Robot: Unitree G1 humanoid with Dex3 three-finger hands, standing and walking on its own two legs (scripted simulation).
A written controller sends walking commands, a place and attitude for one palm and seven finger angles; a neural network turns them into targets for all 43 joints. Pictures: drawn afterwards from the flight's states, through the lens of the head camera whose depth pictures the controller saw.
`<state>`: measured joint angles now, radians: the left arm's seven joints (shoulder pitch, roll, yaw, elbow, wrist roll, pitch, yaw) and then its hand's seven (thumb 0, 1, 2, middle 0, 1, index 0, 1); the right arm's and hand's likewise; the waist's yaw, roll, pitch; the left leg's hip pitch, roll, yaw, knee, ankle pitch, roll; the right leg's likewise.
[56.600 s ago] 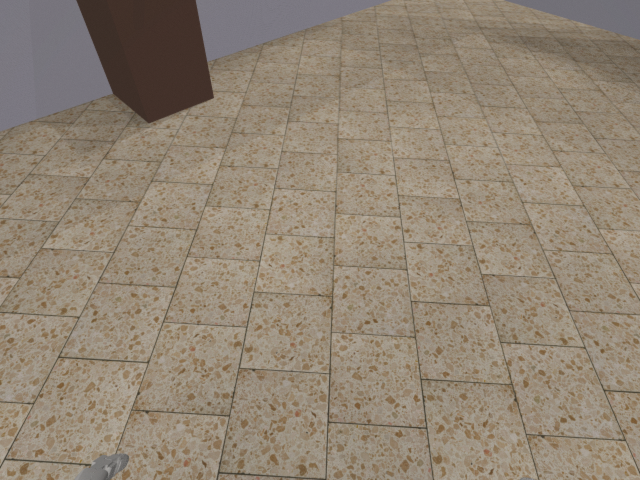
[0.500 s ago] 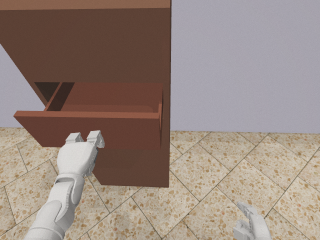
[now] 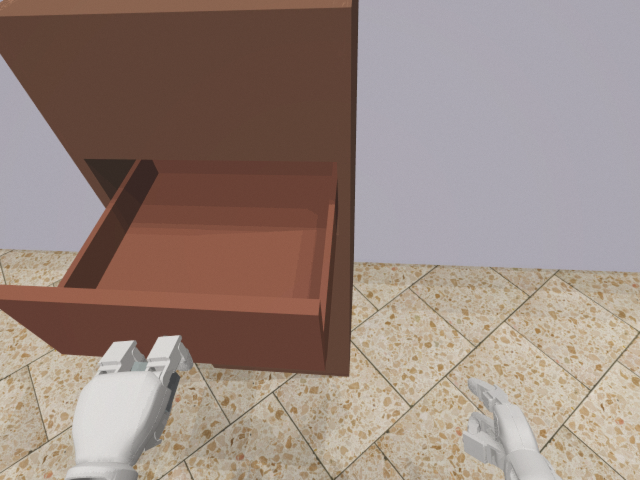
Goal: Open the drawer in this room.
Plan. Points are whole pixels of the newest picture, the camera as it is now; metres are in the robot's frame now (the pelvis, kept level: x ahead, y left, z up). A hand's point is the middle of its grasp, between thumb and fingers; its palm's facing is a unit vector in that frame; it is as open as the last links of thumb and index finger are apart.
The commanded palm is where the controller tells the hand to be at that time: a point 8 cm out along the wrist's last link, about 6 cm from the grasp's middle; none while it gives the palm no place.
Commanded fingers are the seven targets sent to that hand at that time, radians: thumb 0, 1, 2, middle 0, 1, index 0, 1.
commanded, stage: pull the drawer open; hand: left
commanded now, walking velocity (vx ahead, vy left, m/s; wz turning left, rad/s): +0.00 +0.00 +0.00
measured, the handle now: (158, 369) +0.23 +0.23 +0.03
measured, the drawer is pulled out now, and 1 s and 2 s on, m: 0.25 0.30 0.30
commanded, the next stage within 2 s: open the thumb to release the handle in 0.64 s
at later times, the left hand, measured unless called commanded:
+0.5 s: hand (130, 475) +0.12 +0.22 +0.01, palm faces -0.03 -0.12 -0.99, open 7.8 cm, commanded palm +0.08 +0.23 +0.07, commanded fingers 0.00 0.90 0.90 -0.40 -1.35 -0.40 -1.35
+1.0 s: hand (127, 469) +0.13 +0.23 +0.02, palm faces +0.03 -0.08 -1.00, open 8.3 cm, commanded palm +0.09 +0.23 +0.07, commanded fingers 0.00 -0.08 0.48 -0.33 -1.25 -0.33 -1.25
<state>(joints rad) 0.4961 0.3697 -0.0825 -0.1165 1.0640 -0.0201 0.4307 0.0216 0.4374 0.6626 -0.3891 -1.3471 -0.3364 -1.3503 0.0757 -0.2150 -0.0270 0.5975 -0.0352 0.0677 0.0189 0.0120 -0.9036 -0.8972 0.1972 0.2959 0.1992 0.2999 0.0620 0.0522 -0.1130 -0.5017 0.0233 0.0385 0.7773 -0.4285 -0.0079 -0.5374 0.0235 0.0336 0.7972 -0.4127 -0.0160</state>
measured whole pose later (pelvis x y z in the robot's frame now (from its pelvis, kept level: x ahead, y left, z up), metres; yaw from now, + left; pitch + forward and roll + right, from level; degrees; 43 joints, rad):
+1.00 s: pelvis -0.02 -0.01 -0.02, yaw +1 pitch +9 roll +1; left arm 0.67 0.39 -0.04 -0.24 1.02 -0.04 0.47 -0.02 0.35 0.68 -0.40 -1.31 -0.32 -1.28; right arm 0.12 -0.22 -0.01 0.56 -0.05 0.08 0.01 0.01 -0.90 -0.90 0.20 0.30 0.20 0.30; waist 0.08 0.05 -0.13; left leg -0.59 0.02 0.03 0.89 -0.46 -0.02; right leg -0.63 0.02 0.03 0.92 -0.45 -0.03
